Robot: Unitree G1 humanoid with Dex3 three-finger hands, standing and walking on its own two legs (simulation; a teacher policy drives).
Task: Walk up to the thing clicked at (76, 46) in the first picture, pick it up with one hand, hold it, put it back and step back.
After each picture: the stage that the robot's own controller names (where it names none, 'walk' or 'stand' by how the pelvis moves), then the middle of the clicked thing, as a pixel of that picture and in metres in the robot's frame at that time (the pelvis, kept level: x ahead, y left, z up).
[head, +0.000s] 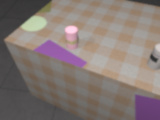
stand; (71, 38) +0.70 +0.08 -0.06
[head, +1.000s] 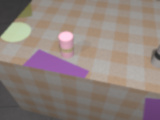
walk; (66, 45) +0.59 +0.09 -0.04
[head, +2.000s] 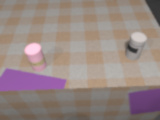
stand; (36, 58) +0.50 +0.23 -0.03
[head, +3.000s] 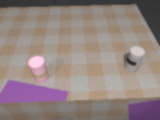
stand; (39, 70) +0.48 +0.22 -0.06
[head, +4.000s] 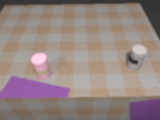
stand; (41, 67) +0.49 +0.21 -0.06
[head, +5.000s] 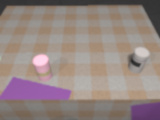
stand; (43, 68) +0.49 +0.20 -0.06
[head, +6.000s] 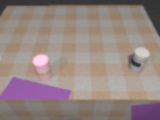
stand; (43, 68) +0.48 +0.20 -0.06
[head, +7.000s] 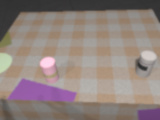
rise first; (50, 70) +0.49 +0.21 -0.05
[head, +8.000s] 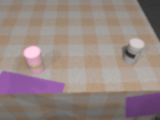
go down; (34, 61) +0.51 +0.19 -0.04
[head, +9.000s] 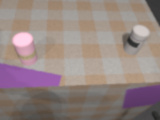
go down; (26, 49) +0.49 +0.19 +0.00
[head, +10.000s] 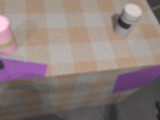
close in; (2, 36) +0.50 +0.21 +0.04
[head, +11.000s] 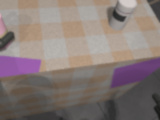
close; out of the picture +0.52 +0.21 +0.05
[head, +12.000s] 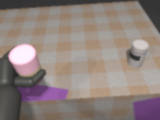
lift; (28, 66) +0.35 +0.17 +0.16
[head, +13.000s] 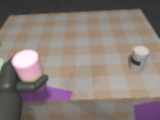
hold; (31, 72) +0.32 +0.17 +0.16
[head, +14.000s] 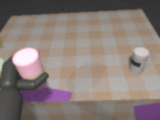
hold; (31, 70) +0.33 +0.17 +0.16
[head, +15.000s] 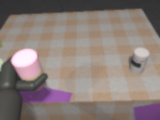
hold; (30, 71) +0.33 +0.17 +0.15
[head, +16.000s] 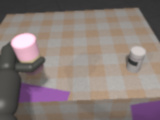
crouch; (29, 55) +0.38 +0.18 +0.16
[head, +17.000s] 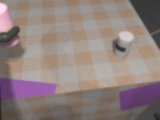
lower; (2, 26) +0.49 +0.22 +0.16
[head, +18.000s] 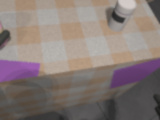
lower; out of the picture +0.52 +0.21 +0.06
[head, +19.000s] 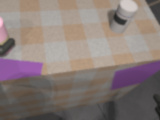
lower; out of the picture +0.50 +0.21 +0.04
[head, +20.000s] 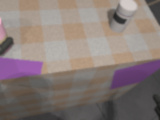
lower; out of the picture +0.50 +0.21 +0.04
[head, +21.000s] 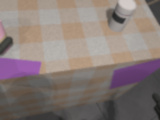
lower; out of the picture +0.50 +0.21 +0.04
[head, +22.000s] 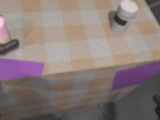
open; out of the picture +0.50 +0.21 +0.04
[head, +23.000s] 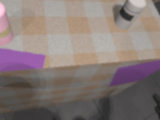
rise; out of the picture +0.50 +0.21 +0.05
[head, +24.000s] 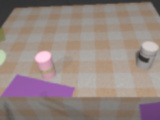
sink last; (46, 66) +0.48 +0.20 -0.01
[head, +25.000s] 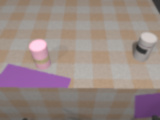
stand; (40, 55) +0.50 +0.20 +0.01
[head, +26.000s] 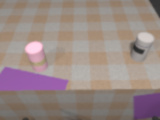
stand; (37, 57) +0.49 +0.21 +0.01
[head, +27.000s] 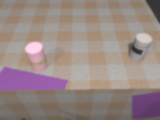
stand; (37, 57) +0.49 +0.21 +0.01
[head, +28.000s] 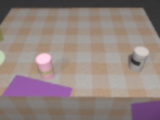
stand; (45, 67) +0.50 +0.20 -0.05
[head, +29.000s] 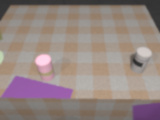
stand; (45, 68) +0.49 +0.19 -0.06
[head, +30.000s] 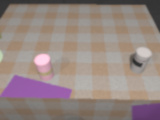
stand; (44, 67) +0.49 +0.19 -0.06
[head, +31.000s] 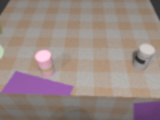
walk; (45, 64) +0.49 +0.19 -0.06
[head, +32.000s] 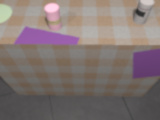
walk; (53, 17) +0.70 +0.17 -0.03
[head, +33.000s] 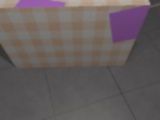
walk; out of the picture +1.00 +0.29 -0.03
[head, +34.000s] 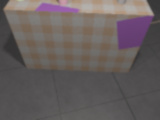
stand; out of the picture +1.12 +0.17 -0.04
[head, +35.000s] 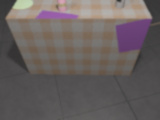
stand; (61, 2) +1.12 +0.17 -0.06
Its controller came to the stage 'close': yes
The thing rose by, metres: 0.21
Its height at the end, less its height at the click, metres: +0.00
